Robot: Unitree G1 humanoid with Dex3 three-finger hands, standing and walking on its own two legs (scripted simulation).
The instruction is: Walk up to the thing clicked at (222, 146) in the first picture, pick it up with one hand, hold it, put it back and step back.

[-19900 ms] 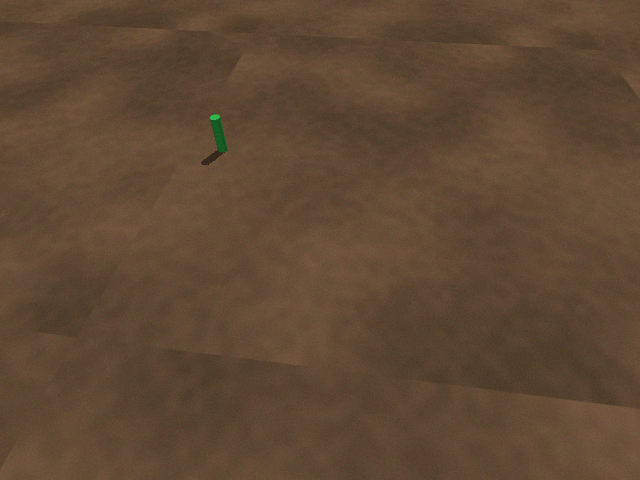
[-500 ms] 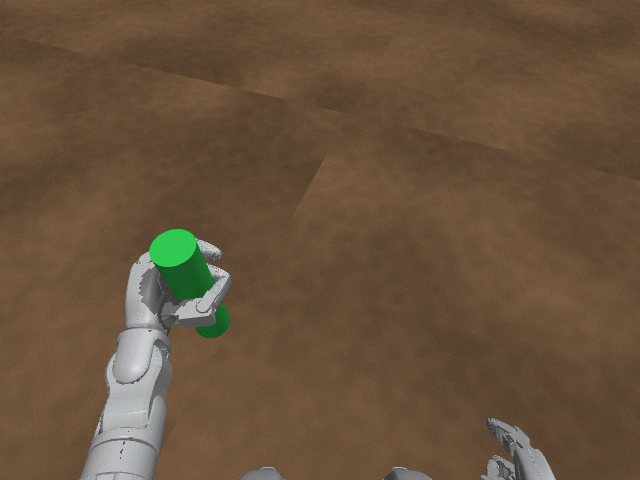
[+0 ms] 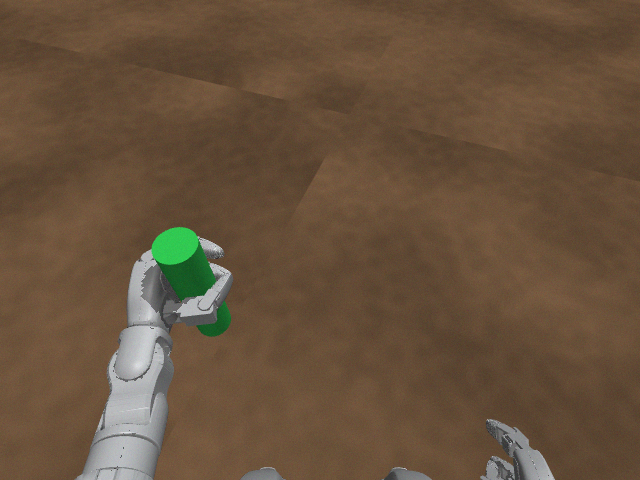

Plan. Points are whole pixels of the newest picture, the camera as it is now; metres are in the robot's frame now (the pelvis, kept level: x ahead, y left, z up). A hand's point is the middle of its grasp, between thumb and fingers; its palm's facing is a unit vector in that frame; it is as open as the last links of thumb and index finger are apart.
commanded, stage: hold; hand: left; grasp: from the side
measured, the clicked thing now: (197, 289) +0.33 +0.18 +0.04
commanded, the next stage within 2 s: crouch in 0.54 s
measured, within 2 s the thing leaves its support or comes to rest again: neither
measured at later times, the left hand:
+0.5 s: hand (208, 289) +0.32 +0.16 +0.05, palm faces +0.06 -1.00 +0.01, open 6.4 cm
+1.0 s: hand (214, 305) +0.33 +0.17 -0.01, palm faces +0.10 -1.00 +0.01, open 6.4 cm
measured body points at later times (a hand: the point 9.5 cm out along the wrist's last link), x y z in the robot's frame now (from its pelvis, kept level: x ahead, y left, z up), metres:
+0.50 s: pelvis +0.00 +0.00 +0.00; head +0.03 +0.00 +0.45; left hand +0.31 +0.21 +0.05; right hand +0.13 -0.25 -0.10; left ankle +0.01 +0.12 -0.70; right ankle +0.03 -0.14 -0.70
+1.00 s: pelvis -0.01 +0.00 -0.02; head +0.06 +0.02 +0.42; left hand +0.32 +0.22 -0.01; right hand +0.12 -0.25 -0.13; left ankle +0.01 +0.12 -0.70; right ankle +0.03 -0.14 -0.70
